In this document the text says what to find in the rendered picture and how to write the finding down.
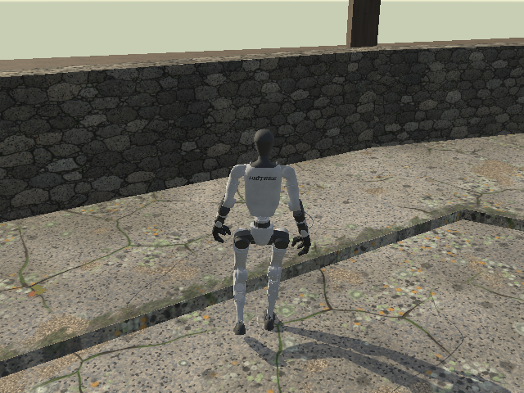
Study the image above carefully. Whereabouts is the left robot forearm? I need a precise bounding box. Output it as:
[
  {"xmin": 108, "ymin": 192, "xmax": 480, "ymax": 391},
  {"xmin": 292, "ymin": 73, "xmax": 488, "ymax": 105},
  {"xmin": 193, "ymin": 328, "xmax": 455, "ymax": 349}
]
[{"xmin": 214, "ymin": 195, "xmax": 230, "ymax": 228}]

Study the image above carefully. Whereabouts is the left robot upper arm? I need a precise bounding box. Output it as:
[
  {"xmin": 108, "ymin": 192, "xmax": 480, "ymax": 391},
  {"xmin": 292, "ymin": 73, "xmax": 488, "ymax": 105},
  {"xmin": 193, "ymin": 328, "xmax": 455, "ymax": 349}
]
[{"xmin": 222, "ymin": 164, "xmax": 246, "ymax": 208}]

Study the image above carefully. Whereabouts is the left robot hand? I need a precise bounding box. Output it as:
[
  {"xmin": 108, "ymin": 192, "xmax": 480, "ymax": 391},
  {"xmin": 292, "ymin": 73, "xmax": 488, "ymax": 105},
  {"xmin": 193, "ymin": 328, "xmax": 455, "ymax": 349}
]
[{"xmin": 212, "ymin": 225, "xmax": 231, "ymax": 243}]

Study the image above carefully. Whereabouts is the right robot upper arm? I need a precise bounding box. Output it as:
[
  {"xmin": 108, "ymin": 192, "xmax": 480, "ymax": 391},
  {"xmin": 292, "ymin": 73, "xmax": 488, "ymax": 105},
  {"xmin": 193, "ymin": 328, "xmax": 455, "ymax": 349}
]
[{"xmin": 280, "ymin": 165, "xmax": 301, "ymax": 211}]

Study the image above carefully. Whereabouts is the left robot foot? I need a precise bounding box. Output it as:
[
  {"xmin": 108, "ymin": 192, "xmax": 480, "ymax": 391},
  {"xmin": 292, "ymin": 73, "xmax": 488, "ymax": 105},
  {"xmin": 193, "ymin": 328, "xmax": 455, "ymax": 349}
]
[{"xmin": 233, "ymin": 322, "xmax": 246, "ymax": 335}]

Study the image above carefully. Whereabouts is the right robot forearm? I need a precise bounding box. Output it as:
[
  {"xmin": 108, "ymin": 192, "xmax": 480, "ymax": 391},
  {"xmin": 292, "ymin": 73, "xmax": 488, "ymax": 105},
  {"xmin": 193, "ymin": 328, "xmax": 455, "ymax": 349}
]
[{"xmin": 293, "ymin": 199, "xmax": 309, "ymax": 237}]

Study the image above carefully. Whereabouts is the robot left shin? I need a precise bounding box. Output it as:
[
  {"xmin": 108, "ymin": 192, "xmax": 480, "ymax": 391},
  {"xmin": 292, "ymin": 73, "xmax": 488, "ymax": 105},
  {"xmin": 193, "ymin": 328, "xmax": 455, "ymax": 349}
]
[{"xmin": 233, "ymin": 269, "xmax": 246, "ymax": 325}]

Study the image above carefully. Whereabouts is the right robot hand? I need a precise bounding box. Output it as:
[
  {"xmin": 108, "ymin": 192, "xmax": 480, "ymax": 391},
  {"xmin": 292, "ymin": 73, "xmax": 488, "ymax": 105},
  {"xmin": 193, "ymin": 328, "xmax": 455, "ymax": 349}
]
[{"xmin": 291, "ymin": 235, "xmax": 311, "ymax": 256}]

